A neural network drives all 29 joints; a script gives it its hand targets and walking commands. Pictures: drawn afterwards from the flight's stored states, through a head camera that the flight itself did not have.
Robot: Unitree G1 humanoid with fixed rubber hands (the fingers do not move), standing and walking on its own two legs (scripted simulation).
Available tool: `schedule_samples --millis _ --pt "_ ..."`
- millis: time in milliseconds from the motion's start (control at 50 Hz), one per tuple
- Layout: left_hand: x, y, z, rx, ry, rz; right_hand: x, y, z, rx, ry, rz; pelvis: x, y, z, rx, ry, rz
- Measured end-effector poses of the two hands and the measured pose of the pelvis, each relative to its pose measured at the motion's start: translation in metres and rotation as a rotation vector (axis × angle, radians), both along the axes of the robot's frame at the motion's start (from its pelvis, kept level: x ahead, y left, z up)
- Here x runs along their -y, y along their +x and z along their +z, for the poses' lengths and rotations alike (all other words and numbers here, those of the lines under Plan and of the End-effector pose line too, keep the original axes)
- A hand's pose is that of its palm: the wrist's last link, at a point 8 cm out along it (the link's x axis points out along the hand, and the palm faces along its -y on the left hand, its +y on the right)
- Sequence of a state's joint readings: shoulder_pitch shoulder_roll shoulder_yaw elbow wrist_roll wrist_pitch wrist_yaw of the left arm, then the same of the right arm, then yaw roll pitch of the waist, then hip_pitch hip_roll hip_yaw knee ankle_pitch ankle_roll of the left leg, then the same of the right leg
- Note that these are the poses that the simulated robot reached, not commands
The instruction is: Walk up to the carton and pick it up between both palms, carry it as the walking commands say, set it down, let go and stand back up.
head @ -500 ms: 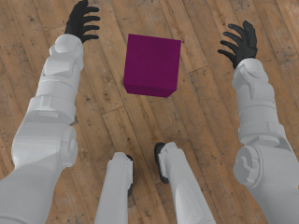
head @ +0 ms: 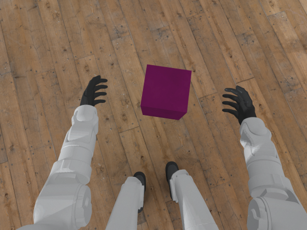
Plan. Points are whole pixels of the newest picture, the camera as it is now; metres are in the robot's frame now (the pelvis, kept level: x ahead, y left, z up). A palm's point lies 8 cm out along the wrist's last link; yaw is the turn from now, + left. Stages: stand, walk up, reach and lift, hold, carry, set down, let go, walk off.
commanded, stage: let go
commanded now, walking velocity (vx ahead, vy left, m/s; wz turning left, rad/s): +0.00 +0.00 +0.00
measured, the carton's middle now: (164, 95) +0.56 -0.09 -0.57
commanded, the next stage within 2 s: stand in 1.02 s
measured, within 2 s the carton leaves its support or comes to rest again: neither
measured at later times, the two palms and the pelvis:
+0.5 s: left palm (47, 152) +0.31 +0.21 -0.01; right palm (269, 153) +0.27 -0.23 +0.00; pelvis +0.08 -0.01 +0.07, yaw +0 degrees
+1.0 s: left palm (15, 198) +0.23 +0.24 +0.02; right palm (274, 182) +0.22 -0.22 +0.01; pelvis +0.06 +0.02 +0.08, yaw -2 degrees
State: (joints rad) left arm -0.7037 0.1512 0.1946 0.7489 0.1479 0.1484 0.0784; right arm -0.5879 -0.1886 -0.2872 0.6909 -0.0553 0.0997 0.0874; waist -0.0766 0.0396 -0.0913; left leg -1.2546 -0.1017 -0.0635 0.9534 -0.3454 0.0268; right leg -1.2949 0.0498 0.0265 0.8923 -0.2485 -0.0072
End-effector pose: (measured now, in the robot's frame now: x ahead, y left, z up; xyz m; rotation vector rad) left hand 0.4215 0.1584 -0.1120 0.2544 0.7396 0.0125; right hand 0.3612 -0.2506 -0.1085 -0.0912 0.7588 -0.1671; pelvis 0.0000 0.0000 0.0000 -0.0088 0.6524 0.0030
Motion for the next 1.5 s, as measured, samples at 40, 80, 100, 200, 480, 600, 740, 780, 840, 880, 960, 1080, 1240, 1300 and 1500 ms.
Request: schedule_samples --millis 40,80,100,200,480,600,740,780,840,880,960,1080,1240,1300,1500 --pt "-0.006 -0.018 0.011 0.012 0.002 0.025 0.0 -0.013 0.01 0.008 -0.003 0.035 0.0 0.002 0.007 0.045 0.003 -0.002" --pt "-0.009 -0.028 0.028 0.047 -0.001 0.029 0.003 -0.023 0.024 0.016 -0.017 0.067 0.0 0.005 0.014 0.099 0.006 -0.004" --pt "-0.009 -0.03 0.038 0.066 -0.006 0.027 0.004 -0.028 0.031 0.015 -0.025 0.078 0.001 0.007 0.017 0.125 0.007 -0.006" --pt "-0.007 -0.047 0.068 0.05 -0.027 0.017 0.022 -0.058 0.065 -0.018 -0.051 0.05 0.004 0.024 0.036 0.255 0.009 -0.008" --pt "-0.047 -0.11 0.098 -0.01 -0.03 0.08 -0.021 -0.093 0.097 -0.037 0.006 0.098 0.011 0.077 0.07 0.441 -0.002 -0.008" --pt "-0.065 -0.132 0.123 0.056 -0.052 0.098 -0.013 -0.091 0.136 0.047 -0.073 0.091 0.005 0.092 0.081 0.514 -0.016 0.022" --pt "-0.074 -0.16 0.117 -0.047 -0.057 0.076 -0.01 -0.119 0.125 -0.044 -0.058 0.071 -0.007 0.086 0.081 0.612 -0.019 -0.001" --pt "-0.078 -0.167 0.121 -0.048 -0.053 0.077 -0.013 -0.131 0.12 -0.061 -0.036 0.057 -0.011 0.083 0.081 0.629 -0.021 -0.005" --pt "-0.084 -0.172 0.133 -0.018 -0.034 0.073 -0.025 -0.144 0.112 -0.069 0.005 0.071 -0.015 0.078 0.081 0.649 -0.021 -0.01" --pt "-0.088 -0.175 0.138 -0.005 -0.025 0.075 -0.032 -0.146 0.112 -0.052 0.017 0.087 -0.017 0.074 0.081 0.659 -0.02 -0.011" --pt "-0.089 -0.186 0.137 -0.022 -0.019 0.065 -0.033 -0.143 0.118 -0.006 0.0 0.084 -0.017 0.066 0.079 0.695 -0.018 -0.019" --pt "-0.076 -0.197 0.128 -0.012 -0.038 0.069 -0.024 -0.15 0.119 -0.058 -0.06 0.096 -0.01 0.057 0.075 0.738 -0.019 -0.031" --pt "-0.112 -0.227 0.11 -0.138 0.138 0.097 0.033 -0.17 0.11 -0.098 -0.204 0.056 0.0 0.062 0.073 0.679 -0.001 -0.008" --pt "-0.122 -0.231 0.111 -0.165 0.168 0.119 0.046 -0.171 0.103 -0.138 -0.217 0.051 0.003 0.069 0.074 0.667 -0.001 -0.003" --pt "-0.125 -0.21 0.111 -0.191 0.182 0.162 0.051 -0.151 0.095 -0.203 -0.227 0.074 0.009 0.091 0.077 0.649 0.004 0.006"
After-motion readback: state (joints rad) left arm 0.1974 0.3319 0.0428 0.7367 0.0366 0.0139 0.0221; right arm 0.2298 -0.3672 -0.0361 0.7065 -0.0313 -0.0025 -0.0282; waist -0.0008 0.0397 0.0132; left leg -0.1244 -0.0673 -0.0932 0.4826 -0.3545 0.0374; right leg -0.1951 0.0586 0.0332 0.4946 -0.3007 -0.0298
